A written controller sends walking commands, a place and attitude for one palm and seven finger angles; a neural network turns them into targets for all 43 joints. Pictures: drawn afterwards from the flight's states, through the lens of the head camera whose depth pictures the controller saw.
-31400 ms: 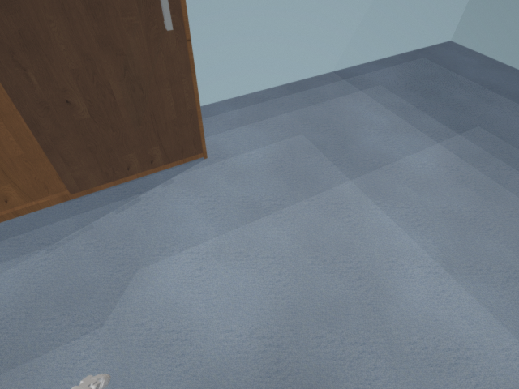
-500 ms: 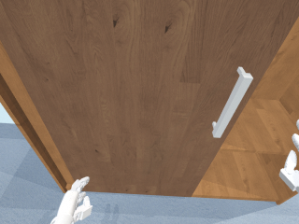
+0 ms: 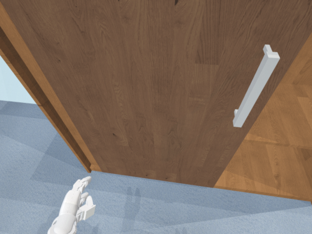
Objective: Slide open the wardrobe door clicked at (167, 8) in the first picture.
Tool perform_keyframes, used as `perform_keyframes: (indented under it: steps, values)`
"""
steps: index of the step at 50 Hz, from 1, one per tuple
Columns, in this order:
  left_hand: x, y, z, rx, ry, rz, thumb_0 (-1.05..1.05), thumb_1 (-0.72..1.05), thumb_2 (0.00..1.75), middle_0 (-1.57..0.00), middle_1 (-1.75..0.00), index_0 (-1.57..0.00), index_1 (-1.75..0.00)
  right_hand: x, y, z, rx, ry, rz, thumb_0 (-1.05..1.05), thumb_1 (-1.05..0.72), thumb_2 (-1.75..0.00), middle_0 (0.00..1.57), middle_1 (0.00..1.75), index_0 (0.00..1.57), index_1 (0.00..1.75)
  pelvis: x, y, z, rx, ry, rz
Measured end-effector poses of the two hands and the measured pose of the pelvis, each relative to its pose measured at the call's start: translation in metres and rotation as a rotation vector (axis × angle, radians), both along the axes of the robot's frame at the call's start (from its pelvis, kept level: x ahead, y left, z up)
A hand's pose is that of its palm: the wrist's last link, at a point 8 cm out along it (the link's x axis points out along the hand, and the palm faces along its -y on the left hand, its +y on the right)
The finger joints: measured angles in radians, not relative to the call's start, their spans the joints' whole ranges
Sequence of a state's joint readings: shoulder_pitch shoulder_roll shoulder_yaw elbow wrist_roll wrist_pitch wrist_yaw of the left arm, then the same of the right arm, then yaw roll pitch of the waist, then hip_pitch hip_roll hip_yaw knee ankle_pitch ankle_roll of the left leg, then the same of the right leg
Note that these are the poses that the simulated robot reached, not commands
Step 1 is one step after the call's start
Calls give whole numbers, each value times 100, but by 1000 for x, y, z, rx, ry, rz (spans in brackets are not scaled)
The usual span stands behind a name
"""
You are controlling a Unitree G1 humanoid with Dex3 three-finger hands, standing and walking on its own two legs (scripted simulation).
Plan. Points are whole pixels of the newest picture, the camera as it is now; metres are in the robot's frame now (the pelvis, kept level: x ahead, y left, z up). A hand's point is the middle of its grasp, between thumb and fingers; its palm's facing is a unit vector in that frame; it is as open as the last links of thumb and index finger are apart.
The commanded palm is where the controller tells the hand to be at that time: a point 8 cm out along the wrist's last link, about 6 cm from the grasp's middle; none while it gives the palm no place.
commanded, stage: step back with the hand held close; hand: right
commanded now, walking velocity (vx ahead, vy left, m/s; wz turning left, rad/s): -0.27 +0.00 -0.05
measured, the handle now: (250, 90) +0.46 -0.23 +0.11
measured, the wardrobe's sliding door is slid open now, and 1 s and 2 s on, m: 0.60 0.60 0.60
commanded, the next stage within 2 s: stop stepping back and stand still in 0.60 s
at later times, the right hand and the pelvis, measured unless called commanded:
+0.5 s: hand out of the picture +0.10 -0.33 +0.17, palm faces +0.52 +0.77 -0.36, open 7.4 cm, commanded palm +0.01 -0.35 +0.18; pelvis -0.10 -0.04 -0.01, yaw -5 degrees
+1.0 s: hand out of the picture +0.03 -0.32 +0.16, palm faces +0.33 +0.87 -0.36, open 7.4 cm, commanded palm -0.05 -0.37 +0.18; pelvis -0.20 -0.07 +0.00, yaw +3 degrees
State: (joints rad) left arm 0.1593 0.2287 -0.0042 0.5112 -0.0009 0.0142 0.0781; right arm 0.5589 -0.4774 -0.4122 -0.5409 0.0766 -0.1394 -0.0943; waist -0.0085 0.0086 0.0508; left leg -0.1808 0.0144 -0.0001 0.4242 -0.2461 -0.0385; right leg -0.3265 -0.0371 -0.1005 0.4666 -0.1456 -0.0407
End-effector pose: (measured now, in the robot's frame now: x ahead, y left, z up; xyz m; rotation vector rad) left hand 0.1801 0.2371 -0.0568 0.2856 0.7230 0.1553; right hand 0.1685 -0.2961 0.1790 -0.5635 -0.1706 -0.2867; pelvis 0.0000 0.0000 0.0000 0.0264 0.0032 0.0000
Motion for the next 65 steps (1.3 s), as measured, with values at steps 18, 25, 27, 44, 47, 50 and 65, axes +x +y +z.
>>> perform_keyframes:
  steps: [18, 25, 27, 44, 47, 50, 65]
  values:
    - [-72, -46, -22, -1, 21, -126, 1, 90, 90, -20, -30, -20, -30, -117, -34, -8, 37, -127, -138, 1, -89, -90, 21, 30, 21, 30, -71, -24, -12, 32, -19, -59]
    - [-98, -63, -11, 16, -29, -108, 1, 90, 90, -20, -30, -20, -30, -112, -64, -2, 48, -233, -134, 1, -88, -90, 21, 30, 21, 30, -103, -37, -10, 70, -33, -85]
    - [-108, -68, -4, -3, -36, -107, 1, 90, 90, -20, -30, -20, -30, -118, -69, 4, 44, -233, -131, 1, -88, -90, 21, 30, 21, 30, -110, -38, -4, 78, -15, -83]
    - [-213, -64, -15, 30, -27, 52, 1, 90, 90, -20, -30, -20, -30, -156, -78, -14, 103, -202, -7, 1, -88, -90, 21, 30, 21, 30, -172, -70, -16, 9, -3, 30]
    - [-239, -69, -10, 15, -25, 77, 1, 90, 90, -20, -30, -20, -30, -156, -82, -20, 143, -150, -16, 1, -89, -90, 21, 30, 21, 30, -189, -74, -9, -6, -24, 39]
    - [-265, -76, 0, -4, -8, 80, 1, 90, 90, -20, -30, -20, -30, -171, -70, -9, 119, -114, 37, 2, -89, -90, 21, 30, 21, 30, -199, -74, 3, 1, -22, 44]
    - [-285, -64, -23, 10, 56, 72, 1, 90, 90, -20, -30, -20, -30, -235, -98, -3, 83, -173, -133, 1, -88, -90, 21, 30, 21, 30, -220, -81, -4, -26, -24, 21]
